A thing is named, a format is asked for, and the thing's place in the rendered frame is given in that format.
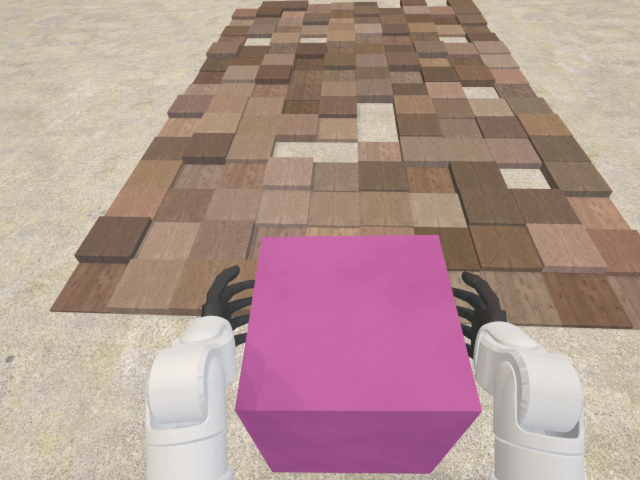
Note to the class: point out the left robot hand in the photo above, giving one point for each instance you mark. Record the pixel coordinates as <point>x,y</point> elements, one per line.
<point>218,296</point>

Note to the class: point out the right robot hand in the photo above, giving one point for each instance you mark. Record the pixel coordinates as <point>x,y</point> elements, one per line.
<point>486,305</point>

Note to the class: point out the carton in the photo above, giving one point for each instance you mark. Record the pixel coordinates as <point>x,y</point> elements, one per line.
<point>355,359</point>

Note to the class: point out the right robot forearm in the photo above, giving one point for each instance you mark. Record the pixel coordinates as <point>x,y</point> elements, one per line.
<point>537,406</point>

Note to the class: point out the left robot forearm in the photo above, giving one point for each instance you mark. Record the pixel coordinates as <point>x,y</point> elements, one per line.
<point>185,404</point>

